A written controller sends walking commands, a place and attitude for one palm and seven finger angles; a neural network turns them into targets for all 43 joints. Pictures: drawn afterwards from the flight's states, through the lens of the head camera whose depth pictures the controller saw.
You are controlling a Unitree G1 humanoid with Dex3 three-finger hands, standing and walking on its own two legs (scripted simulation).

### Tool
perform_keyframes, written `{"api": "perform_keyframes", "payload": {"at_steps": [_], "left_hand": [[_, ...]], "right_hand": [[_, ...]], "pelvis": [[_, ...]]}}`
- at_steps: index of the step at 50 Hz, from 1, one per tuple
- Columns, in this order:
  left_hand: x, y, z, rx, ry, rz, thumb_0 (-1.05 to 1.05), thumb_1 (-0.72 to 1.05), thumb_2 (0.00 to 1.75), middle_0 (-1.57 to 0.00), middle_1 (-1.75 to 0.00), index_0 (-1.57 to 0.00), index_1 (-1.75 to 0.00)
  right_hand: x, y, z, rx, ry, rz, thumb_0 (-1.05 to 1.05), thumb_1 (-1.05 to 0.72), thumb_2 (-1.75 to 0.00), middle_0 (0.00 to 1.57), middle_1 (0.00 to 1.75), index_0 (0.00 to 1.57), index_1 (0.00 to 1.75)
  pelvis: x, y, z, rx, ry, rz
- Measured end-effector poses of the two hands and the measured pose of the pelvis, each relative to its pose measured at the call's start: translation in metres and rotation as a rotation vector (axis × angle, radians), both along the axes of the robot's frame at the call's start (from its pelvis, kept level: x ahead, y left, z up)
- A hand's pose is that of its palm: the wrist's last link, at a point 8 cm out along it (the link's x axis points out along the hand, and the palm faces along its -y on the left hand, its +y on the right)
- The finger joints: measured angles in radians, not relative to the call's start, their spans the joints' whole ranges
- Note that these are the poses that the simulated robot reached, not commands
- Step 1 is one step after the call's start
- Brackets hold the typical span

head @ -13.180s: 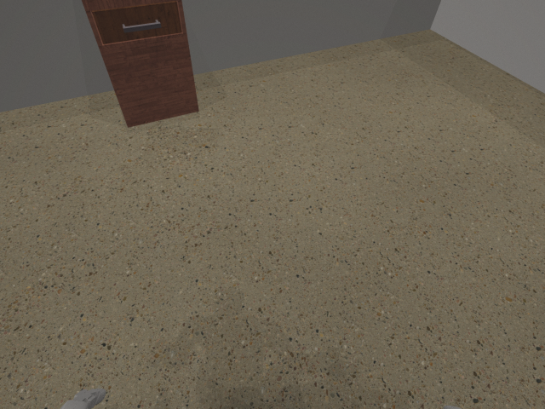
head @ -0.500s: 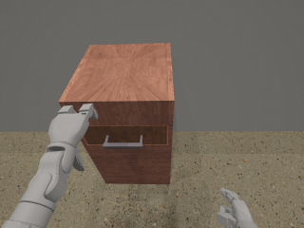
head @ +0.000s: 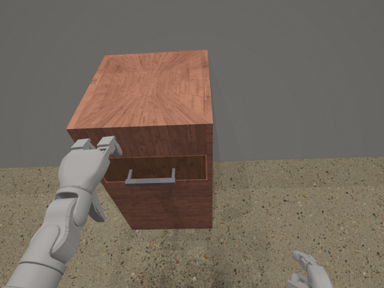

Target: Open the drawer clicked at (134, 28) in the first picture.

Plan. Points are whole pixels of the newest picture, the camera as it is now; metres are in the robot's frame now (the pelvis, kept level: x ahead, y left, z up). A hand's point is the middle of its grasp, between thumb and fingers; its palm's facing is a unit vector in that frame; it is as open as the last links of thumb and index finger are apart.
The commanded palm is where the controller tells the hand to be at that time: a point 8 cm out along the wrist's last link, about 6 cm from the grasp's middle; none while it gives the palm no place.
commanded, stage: move the hooked fingers above the handle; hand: left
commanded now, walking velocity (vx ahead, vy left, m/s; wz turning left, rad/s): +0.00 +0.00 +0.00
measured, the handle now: (151, 177) +0.50 +0.22 -0.21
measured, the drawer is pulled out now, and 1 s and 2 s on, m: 0.00 0.00 0.00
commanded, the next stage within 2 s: none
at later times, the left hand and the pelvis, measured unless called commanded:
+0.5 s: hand (119, 181) +0.36 +0.23 -0.01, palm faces -0.07 -0.07 -1.00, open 13.8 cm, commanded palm +0.34 +0.24 +0.04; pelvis +0.01 -0.02 -0.02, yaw -1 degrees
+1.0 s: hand (132, 181) +0.40 +0.23 -0.09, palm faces -0.05 -0.04 -1.00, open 13.8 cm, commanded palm +0.39 +0.23 -0.03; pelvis +0.01 +0.00 -0.05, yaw -2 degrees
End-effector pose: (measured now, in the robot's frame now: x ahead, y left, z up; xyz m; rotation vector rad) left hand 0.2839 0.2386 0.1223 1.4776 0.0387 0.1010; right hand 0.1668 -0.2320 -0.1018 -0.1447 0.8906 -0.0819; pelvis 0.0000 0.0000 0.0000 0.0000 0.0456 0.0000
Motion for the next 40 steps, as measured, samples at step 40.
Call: {"api": "perform_keyframes", "payload": {"at_steps": [40], "left_hand": [[0.089,-0.004,-0.122,0.042,0.113,-0.002,0.0,-0.49,0.3,-0.32,-1.2,-0.32,-1.2]], "right_hand": [[-0.073,-0.041,-0.049,-0.09,0.275,-0.17,0.01,-0.91,-0.9,0.2,0.3,0.2,0.3]], "pelvis": [[0.018,-0.006,-0.035,-0.013,0.242,-0.027]]}}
